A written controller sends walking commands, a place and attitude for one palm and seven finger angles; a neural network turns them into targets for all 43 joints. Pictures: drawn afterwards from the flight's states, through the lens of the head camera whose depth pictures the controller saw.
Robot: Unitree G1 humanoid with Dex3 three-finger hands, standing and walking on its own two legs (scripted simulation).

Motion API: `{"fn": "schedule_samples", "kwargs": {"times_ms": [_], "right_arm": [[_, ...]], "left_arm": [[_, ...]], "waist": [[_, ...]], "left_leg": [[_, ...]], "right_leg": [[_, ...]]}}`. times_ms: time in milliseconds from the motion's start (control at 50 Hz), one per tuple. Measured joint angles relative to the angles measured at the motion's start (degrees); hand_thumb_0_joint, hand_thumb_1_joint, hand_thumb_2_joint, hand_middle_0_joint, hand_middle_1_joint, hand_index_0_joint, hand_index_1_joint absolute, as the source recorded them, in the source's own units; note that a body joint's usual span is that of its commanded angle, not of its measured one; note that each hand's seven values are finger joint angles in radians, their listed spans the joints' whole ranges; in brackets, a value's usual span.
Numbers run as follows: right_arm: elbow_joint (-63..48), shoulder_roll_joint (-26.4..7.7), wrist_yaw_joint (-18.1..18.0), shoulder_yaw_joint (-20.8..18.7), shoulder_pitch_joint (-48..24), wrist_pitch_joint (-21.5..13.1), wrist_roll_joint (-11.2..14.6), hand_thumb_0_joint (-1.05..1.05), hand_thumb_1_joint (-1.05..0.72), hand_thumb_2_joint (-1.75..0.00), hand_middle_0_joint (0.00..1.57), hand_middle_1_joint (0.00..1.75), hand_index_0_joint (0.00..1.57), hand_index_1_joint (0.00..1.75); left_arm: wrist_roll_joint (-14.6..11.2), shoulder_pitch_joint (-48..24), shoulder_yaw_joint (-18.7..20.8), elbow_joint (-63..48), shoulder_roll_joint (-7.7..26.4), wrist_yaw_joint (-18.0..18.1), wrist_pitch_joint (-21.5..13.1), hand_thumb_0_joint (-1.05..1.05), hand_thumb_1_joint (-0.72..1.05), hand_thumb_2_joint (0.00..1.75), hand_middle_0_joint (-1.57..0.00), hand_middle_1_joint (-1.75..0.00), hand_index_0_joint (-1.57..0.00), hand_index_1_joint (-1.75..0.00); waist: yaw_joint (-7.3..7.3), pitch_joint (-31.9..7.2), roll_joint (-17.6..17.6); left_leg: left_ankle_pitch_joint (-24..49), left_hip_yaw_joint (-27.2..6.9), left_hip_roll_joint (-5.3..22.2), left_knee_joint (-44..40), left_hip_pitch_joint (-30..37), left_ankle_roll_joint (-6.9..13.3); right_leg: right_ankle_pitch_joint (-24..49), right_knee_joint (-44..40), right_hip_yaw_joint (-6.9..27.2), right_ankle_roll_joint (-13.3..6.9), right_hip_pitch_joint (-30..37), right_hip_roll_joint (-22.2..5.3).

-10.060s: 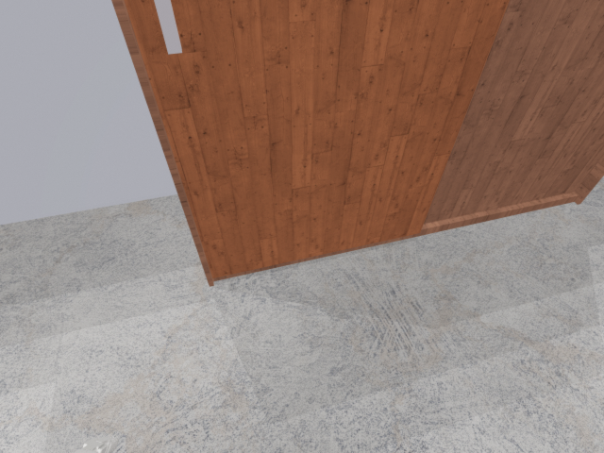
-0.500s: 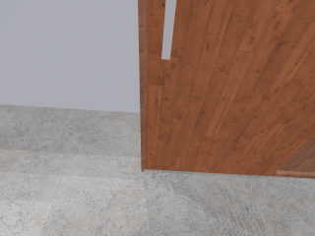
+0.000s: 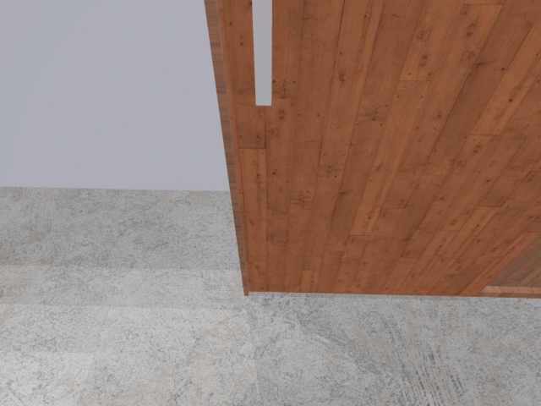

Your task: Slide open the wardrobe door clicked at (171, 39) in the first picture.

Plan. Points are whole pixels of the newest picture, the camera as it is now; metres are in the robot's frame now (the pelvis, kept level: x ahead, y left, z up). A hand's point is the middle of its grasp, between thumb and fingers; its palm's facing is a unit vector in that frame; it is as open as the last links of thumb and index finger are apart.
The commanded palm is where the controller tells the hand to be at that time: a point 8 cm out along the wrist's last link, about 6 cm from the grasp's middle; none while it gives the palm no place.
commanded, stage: come to a stop and stand still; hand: left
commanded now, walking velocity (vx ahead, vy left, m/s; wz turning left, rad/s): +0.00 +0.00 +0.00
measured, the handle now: (263, 40) +0.60 +0.05 +0.25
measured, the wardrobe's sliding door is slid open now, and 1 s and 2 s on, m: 0.00 0.00 0.00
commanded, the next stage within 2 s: look again from close up in 0.56 s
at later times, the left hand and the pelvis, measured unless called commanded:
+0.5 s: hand out of the picture +0.00 +0.13 -0.17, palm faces +0.05 -0.98 -0.18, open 7.3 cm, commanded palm none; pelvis +0.02 -0.02 +0.00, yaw +1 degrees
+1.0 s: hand out of the picture -0.01 +0.12 -0.17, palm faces +0.06 -0.98 -0.17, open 7.4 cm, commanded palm none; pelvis +0.02 -0.04 +0.00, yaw +1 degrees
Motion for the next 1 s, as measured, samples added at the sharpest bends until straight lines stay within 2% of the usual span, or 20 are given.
{"fn": "schedule_samples", "kwargs": {"times_ms": [460,1000], "right_arm": [[0.5,-0.5,-0.3,0.4,-0.7,0.5,-0.1,0.01,-0.92,-0.89,0.2,0.3,0.2,0.3],[0.9,0.5,-0.4,0.6,0.3,0.6,-0.1,0.0,-0.91,-0.89,0.2,0.3,0.2,0.3]], "left_arm": [[-0.2,0.2,-0.1,-0.3,0.6,0.0,-0.4,0.0,0.92,0.9,-0.2,-0.3,-0.2,-0.3],[-0.2,1.2,0.1,-0.2,-0.2,0.1,-0.5,0.0,0.91,0.9,-0.2,-0.3,-0.2,-0.3]], "waist": [[0.3,-0.2,0.0],[0.44,-0.3,-0.1]], "left_leg": [[-0.9,-1.4,1.7,-0.6,1.7,-2.1],[-1.3,-2.0,2.8,-0.4,2.0,-3.2]], "right_leg": [[-0.9,-1.7,-1.4,-1.9,2.5,1.8],[-1.1,-2.2,-1.9,-3.0,3.3,2.9]]}}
